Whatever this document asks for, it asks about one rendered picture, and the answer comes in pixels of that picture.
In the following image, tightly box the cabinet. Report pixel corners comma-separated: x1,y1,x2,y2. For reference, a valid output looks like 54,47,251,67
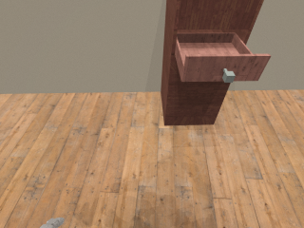
161,0,264,126

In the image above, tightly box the handle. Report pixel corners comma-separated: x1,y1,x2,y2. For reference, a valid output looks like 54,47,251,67
222,68,236,83

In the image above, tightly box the robot left hand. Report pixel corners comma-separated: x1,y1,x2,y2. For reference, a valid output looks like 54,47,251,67
40,218,65,228

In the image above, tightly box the drawer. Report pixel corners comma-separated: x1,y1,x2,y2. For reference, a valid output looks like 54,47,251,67
175,32,271,82

